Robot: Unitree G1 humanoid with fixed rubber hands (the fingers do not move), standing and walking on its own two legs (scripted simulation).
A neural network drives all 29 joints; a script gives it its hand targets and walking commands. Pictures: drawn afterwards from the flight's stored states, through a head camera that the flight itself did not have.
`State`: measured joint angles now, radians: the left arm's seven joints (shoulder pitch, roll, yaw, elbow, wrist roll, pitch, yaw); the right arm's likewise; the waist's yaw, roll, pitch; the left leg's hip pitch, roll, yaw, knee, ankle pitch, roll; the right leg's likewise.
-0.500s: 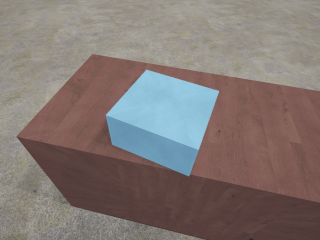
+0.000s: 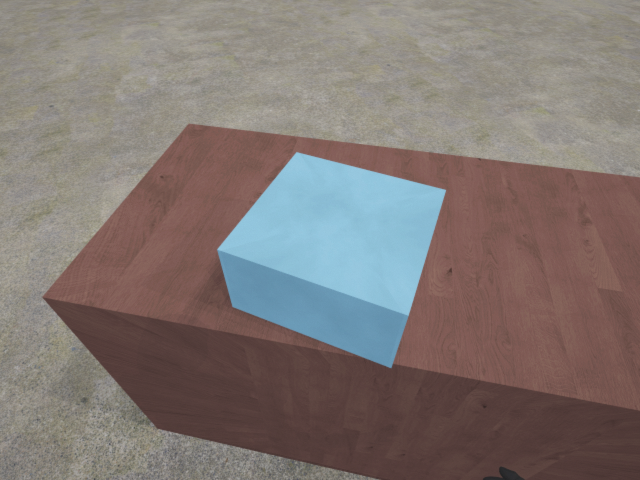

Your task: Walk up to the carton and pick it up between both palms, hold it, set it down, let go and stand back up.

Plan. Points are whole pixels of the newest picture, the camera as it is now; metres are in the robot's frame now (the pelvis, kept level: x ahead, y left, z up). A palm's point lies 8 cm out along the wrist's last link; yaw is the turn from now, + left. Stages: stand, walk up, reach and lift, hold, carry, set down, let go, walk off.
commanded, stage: walk up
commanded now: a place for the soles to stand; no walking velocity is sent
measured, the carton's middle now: (338, 248) +0.49 +0.00 -0.01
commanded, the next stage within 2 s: none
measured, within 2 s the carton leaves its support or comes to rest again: neither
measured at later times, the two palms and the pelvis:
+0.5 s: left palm out of the picture +0.06 +0.30 -0.09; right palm out of the picture +0.13 -0.25 -0.10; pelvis -0.01 +0.01 +0.00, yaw +2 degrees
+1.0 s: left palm out of the picture +0.08 +0.42 -0.11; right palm out of the picture +0.04 -0.15 -0.08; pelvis -0.03 +0.13 -0.01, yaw -4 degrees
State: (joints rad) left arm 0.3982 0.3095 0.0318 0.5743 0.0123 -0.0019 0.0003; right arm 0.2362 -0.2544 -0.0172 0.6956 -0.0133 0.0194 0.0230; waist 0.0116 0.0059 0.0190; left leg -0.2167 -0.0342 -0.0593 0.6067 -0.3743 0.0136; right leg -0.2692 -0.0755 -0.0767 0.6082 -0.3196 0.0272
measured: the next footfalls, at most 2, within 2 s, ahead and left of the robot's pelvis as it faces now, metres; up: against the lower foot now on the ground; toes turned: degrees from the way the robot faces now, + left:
left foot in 0.72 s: +0.08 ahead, +0.24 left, +0.00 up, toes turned +2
right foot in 1.26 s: +0.02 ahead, -0.06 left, +0.00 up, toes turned -10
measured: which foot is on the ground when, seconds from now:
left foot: down 0.00-0.44, up 0.46-0.70, down 0.72-1.00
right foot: down 0.00-0.72, up 0.74-1.00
